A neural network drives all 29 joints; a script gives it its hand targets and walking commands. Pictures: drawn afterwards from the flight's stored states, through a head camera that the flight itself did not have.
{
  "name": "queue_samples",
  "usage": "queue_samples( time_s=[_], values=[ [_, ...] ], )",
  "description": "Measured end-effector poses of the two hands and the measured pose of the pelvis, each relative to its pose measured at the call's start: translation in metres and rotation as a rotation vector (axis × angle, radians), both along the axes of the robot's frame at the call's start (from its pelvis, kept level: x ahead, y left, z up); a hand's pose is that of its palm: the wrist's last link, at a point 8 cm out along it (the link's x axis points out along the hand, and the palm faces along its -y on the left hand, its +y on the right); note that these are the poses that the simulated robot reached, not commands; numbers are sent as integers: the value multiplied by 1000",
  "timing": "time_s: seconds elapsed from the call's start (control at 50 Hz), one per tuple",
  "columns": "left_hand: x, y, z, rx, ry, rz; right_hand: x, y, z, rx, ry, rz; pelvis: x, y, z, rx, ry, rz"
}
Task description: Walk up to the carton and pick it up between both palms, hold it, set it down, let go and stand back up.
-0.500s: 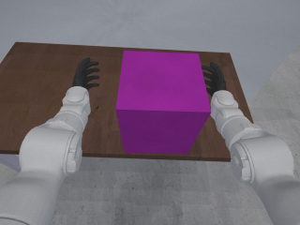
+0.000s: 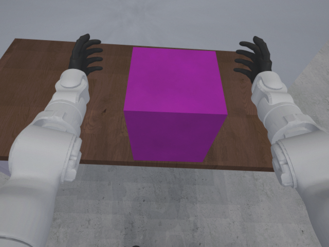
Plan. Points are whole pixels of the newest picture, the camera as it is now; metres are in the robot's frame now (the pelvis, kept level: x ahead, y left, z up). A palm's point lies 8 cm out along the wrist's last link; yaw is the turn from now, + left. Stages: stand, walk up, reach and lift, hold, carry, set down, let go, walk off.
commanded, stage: set down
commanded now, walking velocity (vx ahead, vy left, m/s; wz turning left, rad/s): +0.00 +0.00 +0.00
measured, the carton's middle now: (171, 110) +0.47 -0.01 +0.01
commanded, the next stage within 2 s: none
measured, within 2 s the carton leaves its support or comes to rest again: neither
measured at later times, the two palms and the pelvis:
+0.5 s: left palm (59, 36) +0.49 +0.22 +0.21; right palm (280, 42) +0.48 -0.21 +0.22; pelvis +0.01 +0.00 +0.01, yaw +0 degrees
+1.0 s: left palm (63, 83) +0.43 +0.23 +0.15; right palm (262, 86) +0.43 -0.19 +0.15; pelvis +0.00 +0.00 +0.02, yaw +1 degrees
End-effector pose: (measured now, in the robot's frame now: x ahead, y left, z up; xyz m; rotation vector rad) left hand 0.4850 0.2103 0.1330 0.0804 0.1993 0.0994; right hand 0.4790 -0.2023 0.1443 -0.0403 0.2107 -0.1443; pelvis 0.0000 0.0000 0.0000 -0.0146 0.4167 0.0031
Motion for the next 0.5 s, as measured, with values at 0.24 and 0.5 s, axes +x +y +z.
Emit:
queue_samples(
  time_s=[0.24,0.5],
  values=[
    [1,15,44,7,-18,18,2,-1,45,14,-3,-16,5,2,7,-8,-65,8],
    [3,14,81,-10,-18,19,1,-6,78,40,-7,-16,7,2,12,-7,-111,3]
  ],
)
